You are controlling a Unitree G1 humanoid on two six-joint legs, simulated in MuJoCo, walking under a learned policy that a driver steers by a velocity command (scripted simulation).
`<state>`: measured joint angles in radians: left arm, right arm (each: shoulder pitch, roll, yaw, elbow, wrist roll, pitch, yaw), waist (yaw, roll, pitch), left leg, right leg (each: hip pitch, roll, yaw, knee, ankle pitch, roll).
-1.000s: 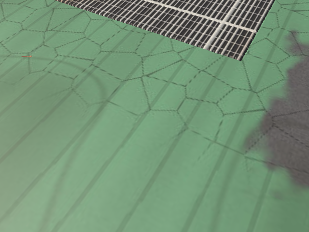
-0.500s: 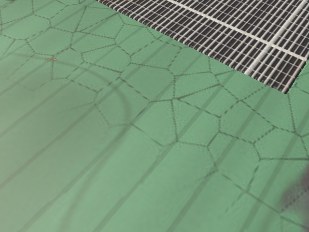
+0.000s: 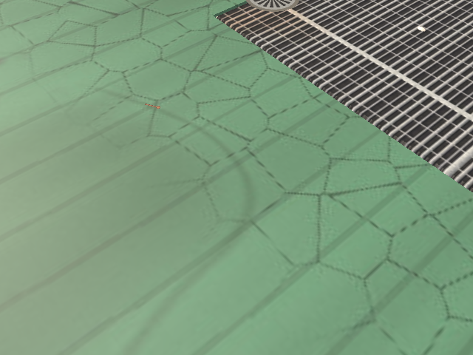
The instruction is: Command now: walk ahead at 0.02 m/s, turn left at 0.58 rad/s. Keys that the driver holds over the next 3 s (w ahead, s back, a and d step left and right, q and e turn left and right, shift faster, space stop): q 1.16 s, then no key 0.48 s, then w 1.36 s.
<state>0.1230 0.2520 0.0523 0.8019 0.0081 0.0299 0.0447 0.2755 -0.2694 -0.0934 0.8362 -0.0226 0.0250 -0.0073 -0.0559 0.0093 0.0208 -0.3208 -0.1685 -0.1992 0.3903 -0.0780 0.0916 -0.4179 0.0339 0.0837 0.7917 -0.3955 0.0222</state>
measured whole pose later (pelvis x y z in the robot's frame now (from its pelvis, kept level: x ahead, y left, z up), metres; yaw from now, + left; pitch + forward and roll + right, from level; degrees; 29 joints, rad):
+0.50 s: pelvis -0.01 -0.03 +0.00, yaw +18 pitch +0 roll +1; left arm 0.23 0.26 0.04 0.74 0.03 0.01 0.02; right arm 0.17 -0.30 -0.07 0.76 -0.01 0.09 0.05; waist 0.01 0.02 0.08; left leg -0.37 -0.01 -0.01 0.85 -0.44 -0.04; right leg -0.18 -0.05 -0.14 0.45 -0.27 -0.03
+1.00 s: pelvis -0.02 +0.00 +0.00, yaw +36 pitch +1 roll -1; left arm 0.17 0.31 0.06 0.70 0.02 0.07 0.01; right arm 0.26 -0.30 -0.06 0.72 -0.02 0.04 0.01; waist -0.02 -0.02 0.06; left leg -0.23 -0.13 -0.19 0.42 -0.19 0.08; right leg -0.46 0.00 0.06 0.88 -0.39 0.04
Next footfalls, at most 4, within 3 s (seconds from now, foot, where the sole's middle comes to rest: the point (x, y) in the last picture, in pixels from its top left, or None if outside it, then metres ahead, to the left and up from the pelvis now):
0.10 right None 0.05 -0.12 -0.78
0.60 left None -0.02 0.08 -0.78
1.18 right None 0.10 -0.06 -0.78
1.56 left None -0.07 0.06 -0.78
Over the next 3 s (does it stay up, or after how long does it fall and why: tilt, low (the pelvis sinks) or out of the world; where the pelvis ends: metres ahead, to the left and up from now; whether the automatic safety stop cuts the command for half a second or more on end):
stays up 0.45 0.39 -0.02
